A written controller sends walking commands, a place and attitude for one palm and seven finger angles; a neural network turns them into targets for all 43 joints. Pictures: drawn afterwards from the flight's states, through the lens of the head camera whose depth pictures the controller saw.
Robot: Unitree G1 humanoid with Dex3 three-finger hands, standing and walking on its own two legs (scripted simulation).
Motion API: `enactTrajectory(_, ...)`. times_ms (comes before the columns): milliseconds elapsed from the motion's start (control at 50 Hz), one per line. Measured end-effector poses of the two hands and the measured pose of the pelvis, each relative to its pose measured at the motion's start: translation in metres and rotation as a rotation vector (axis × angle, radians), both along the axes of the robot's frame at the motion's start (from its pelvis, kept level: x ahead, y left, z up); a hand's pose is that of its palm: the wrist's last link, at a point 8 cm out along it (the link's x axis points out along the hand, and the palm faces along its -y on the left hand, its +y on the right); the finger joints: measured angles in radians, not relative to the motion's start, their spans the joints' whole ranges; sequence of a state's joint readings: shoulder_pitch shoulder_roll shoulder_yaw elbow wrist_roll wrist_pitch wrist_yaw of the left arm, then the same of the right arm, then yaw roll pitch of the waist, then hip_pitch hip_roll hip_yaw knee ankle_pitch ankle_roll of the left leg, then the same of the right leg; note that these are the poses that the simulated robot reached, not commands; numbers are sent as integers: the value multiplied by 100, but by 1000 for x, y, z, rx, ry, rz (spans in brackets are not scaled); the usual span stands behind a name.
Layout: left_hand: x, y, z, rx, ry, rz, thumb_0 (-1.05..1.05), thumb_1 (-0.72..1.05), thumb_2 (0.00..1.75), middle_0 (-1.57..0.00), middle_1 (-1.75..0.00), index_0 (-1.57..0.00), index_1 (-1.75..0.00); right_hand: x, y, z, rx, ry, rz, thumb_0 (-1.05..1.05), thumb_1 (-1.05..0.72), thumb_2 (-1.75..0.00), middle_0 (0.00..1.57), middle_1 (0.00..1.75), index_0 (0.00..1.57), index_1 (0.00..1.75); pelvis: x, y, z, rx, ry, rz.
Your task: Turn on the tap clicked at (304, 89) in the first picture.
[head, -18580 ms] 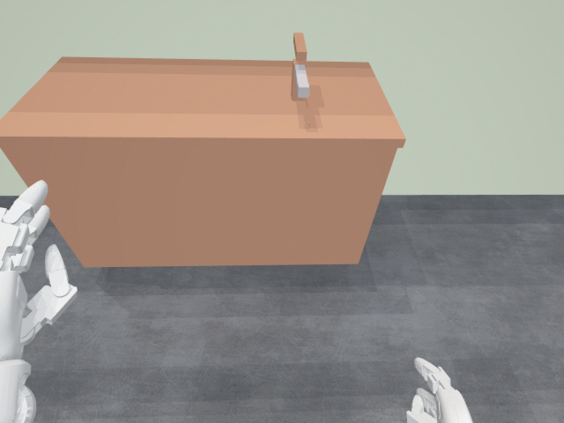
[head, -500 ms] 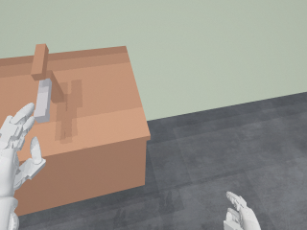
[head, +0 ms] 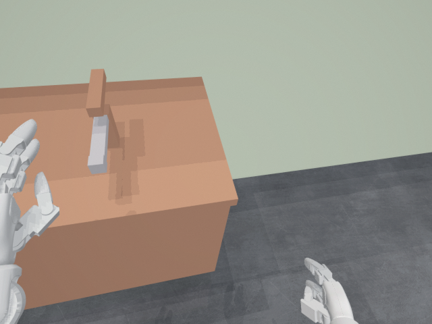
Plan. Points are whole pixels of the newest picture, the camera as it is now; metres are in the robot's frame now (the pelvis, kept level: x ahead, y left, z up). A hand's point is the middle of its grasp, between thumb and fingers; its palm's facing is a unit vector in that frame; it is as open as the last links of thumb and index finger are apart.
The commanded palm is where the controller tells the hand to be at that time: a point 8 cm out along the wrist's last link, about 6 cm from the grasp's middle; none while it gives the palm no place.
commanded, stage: come to a stop and stand still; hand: left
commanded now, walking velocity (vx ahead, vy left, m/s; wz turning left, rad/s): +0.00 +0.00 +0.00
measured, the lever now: (97, 164) +0.37 +0.28 +0.05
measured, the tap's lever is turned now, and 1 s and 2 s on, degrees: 0 0 0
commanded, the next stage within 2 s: look again from close up in 0.74 s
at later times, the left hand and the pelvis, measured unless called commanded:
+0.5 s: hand (40, 224) +0.20 +0.24 +0.17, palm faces +0.37 -0.85 -0.37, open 7.4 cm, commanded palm +0.14 +0.28 +0.18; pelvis -0.02 +0.00 +0.00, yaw +0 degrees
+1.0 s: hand (54, 220) +0.20 +0.23 +0.17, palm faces +0.38 -0.85 -0.36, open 7.4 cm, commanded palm +0.15 +0.27 +0.18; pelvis -0.01 -0.01 +0.00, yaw +0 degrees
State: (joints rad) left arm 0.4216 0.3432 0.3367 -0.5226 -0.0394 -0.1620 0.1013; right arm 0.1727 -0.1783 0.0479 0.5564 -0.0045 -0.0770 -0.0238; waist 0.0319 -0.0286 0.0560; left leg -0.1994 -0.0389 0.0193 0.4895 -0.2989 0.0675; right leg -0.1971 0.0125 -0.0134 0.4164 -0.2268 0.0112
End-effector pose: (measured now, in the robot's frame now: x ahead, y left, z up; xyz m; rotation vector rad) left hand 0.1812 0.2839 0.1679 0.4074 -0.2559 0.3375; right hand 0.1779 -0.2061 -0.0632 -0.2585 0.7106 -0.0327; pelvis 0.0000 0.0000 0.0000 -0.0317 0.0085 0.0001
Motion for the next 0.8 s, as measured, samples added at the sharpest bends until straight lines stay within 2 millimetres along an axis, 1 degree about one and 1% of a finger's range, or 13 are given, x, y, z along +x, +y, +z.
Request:
enactTrajectory(80, -7, 3, 19, 48, -69, -23, 1, 88, 90, -21, -30, -21, -30, -12, 7, -1, 15, -6, -7, 1, -90, -90, 21, 30, 21, 30, -7, 6, 0, -1, -6, -4)
enactTrajectory(140, -12, 8, 23, 73, -70, -24, 1, 89, 90, -21, -30, -21, -30, -22, 8, -3, 30, -11, -28, 1, -90, -90, 21, 30, 21, 30, -12, 10, 1, -1, -9, -11)
enactTrajectory(180, -14, 11, 19, 72, -47, -17, 1, 89, 90, -21, -30, -21, -30, -29, 7, -4, 35, -9, -45, 1, -90, -90, 21, 30, 21, 30, -15, 11, 1, 1, -10, -15)
enactTrajectory(240, -18, 15, 7, 50, 0, 0, 1, 89, 90, -21, -30, -21, -30, -40, 3, -5, 33, 0, -65, 1, -90, -90, 21, 30, 21, 30, -18, 13, 1, 4, -13, -19)
enactTrajectory(320, -23, 13, -5, 12, 34, 12, 1, 89, 90, -21, -30, -21, -30, -53, -5, -7, 12, 18, -78, 1, -90, -90, 21, 30, 21, 30, -23, 12, 1, 7, -20, -18)
enactTrajectory(400, -24, 6, -2, 11, 6, 0, 1, 89, 90, -21, -30, -21, -30, -59, -13, -7, -9, 27, -77, 1, -90, -90, 21, 30, 20, 30, -25, 9, 1, 7, -26, -10)
enactTrajectory(480, -25, 1, 10, 42, -40, -14, 1, 88, 90, -21, -30, -21, -30, -57, -19, -5, -14, 20, -77, 1, -90, -90, 21, 30, 20, 30, -25, 5, 2, 6, -26, -7)
enactTrajectory(540, -25, 0, 14, 61, -50, -16, 1, 88, 90, -21, -30, -21, -30, -52, -22, -4, -10, 8, -81, 1, -90, -90, 21, 30, 20, 30, -23, 3, 2, 5, -23, -8)
enactTrajectory(580, -26, 0, 13, 61, -40, -12, 1, 89, 90, -21, -30, -21, -30, -49, -23, -3, -5, 0, -83, 1, -90, -90, 21, 30, 20, 30, -22, 2, 2, 5, -21, -9)
enactTrajectory(720, -24, -4, 0, 17, 16, 13, 1, 89, 90, -21, -30, -21, -30, -35, -26, -2, 0, -18, -74, 1, -90, -90, 21, 30, 20, 30, -18, -3, 3, 7, -18, -6)
enactTrajectory(800, -22, -8, 0, 5, 11, 14, 1, 89, 90, -21, -30, -21, -30, -28, -26, 0, -2, -22, -60, 1, -90, -90, 21, 30, 20, 30, -16, -6, 3, 7, -19, -1)
